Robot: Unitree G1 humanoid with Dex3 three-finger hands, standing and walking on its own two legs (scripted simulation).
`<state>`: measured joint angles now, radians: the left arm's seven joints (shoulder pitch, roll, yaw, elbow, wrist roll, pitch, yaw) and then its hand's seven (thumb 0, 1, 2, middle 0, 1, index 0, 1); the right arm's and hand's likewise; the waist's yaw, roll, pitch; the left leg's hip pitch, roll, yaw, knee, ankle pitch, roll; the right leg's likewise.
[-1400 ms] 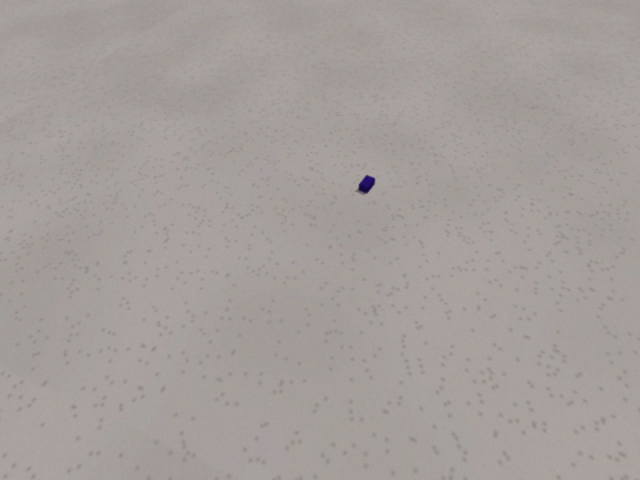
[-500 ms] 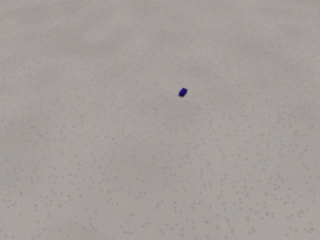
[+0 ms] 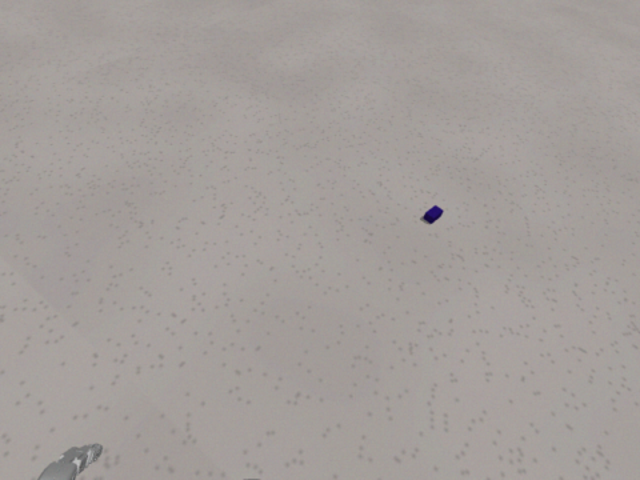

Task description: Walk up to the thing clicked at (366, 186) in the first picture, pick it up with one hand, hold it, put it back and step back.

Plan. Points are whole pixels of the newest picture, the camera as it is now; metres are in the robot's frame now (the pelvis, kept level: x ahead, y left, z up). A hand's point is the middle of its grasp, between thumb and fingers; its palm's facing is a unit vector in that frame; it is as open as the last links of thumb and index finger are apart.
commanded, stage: walk up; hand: left
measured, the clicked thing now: (433, 214) +1.30 -0.47 -0.74
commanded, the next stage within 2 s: none
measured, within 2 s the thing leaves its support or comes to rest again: neither
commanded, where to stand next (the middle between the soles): +1.24 -0.92 m, yaw +49 degrees
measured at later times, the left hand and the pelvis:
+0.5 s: hand (212, 368) +0.30 +0.20 -0.15, palm faces +0.23 -0.91 -0.34, open 7.4 cm; pelvis +0.24 -0.11 -0.03, yaw +15 degrees
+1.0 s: hand (306, 317) +0.42 +0.06 -0.18, palm faces +0.34 -0.90 -0.28, open 7.4 cm; pelvis +0.47 -0.20 -0.03, yaw +26 degrees
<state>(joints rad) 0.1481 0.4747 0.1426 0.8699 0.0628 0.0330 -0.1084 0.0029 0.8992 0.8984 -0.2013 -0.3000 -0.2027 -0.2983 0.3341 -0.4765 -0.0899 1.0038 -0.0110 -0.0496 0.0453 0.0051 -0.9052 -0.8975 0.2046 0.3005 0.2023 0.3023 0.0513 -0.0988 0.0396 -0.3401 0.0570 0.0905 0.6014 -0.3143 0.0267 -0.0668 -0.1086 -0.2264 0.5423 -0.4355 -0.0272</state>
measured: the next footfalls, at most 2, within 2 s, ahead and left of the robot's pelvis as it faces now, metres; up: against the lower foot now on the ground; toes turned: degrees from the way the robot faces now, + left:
right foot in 0.46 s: +0.41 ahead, -0.22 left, +0.00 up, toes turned +12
left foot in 0.86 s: +0.52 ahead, -0.05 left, +0.00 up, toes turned +31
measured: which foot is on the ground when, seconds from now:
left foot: down 0.00-0.50, up 0.52-0.84, down 0.86-1.00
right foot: down 0.00-0.00, up 0.02-0.44, down 0.46-0.90, up 0.92-1.00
